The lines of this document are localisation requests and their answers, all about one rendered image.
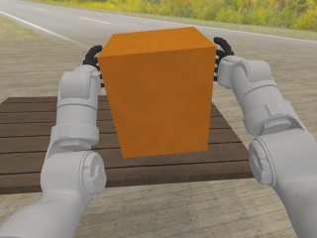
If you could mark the table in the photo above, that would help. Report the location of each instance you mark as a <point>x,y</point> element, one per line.
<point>25,135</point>

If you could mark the robot left forearm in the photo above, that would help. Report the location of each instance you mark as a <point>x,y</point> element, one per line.
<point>76,112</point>

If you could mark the robot left hand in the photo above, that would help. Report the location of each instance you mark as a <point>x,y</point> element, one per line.
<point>91,60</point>

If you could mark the robot right forearm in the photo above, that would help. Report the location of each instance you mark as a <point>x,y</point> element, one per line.
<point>264,109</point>

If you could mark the robot right hand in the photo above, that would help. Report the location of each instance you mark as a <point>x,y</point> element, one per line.
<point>221,54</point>

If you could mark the right robot upper arm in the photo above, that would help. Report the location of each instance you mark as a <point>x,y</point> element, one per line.
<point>287,161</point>

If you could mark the left robot upper arm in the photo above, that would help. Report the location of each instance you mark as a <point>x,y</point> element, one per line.
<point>69,182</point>

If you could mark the carton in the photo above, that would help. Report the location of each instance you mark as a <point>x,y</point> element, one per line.
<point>159,86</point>

